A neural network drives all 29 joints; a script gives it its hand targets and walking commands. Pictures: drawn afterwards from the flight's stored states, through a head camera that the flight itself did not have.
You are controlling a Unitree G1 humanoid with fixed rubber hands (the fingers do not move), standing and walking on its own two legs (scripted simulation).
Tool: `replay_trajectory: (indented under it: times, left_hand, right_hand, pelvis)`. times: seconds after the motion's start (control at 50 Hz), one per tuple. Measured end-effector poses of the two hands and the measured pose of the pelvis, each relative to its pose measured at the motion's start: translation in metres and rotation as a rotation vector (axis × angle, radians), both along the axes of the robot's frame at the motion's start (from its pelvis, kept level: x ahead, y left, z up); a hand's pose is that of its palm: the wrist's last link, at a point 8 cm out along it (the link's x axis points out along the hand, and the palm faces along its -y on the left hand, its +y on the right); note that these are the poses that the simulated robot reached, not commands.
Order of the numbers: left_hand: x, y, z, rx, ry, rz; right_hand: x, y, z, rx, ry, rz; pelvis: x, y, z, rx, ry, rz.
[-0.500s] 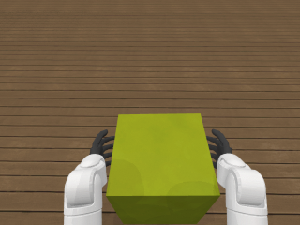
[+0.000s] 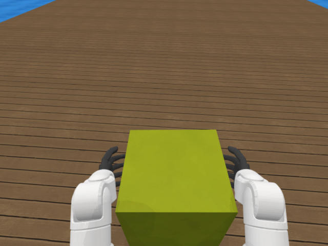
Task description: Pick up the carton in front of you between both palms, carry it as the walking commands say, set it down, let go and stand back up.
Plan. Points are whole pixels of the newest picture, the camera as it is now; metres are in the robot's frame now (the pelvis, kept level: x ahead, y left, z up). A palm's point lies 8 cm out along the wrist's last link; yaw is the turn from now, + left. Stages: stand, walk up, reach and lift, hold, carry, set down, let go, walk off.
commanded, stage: carry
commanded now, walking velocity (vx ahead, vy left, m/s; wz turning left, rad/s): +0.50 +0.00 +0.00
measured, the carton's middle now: (173, 193) +0.26 +0.01 +0.02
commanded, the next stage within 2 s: none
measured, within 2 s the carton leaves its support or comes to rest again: neither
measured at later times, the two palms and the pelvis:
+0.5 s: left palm (137, 96) +0.57 +0.13 +0.10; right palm (225, 98) +0.58 -0.17 +0.09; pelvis +0.31 -0.03 +0.01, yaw +2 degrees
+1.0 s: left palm (137, 61) +0.91 +0.17 +0.07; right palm (201, 63) +0.89 -0.13 +0.08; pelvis +0.64 +0.02 +0.01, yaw -2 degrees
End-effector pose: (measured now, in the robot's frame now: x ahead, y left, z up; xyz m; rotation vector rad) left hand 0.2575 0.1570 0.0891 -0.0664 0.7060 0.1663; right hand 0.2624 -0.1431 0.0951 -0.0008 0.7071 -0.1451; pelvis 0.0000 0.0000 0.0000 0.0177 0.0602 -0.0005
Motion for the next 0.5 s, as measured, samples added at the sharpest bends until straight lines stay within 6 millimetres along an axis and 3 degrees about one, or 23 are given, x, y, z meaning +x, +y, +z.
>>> replay_trajectory:
  times: [0.08,0.2,0.34,0.42,0.5]
  left_hand:
    - [0.046,-0.002,-0.01,-0.006,0.087,-0.039]
    - [0.118,-0.009,0.004,0.006,0.059,-0.083]
    - [0.21,-0.017,0.023,0.021,-0.041,-0.045]
    - [0.269,-0.029,0.02,0.04,-0.07,-0.016]
    - [0.312,-0.032,0.01,0.04,0.018,0.021]
  right_hand:
    - [0.032,-0.002,-0.012,0.003,0.087,-0.047]
    - [0.093,-0.008,0.002,0.011,0.06,-0.088]
    - [0.197,-0.017,0.019,0.03,-0.04,-0.052]
    - [0.265,-0.029,0.009,0.053,-0.07,-0.025]
    - [0.319,-0.032,-0.002,0.062,0.019,0.003]
  pelvis:
    - [0.04,0.01,0.012,-0.015,0.014,-0.022]
    - [0.106,0.013,0.027,-0.033,0.028,-0.02]
    - [0.204,-0.004,0.02,-0.023,0.017,-0.011]
    - [0.267,-0.021,0.001,-0.029,-0.005,0.016]
    - [0.312,-0.033,0.009,-0.017,0.003,0.04]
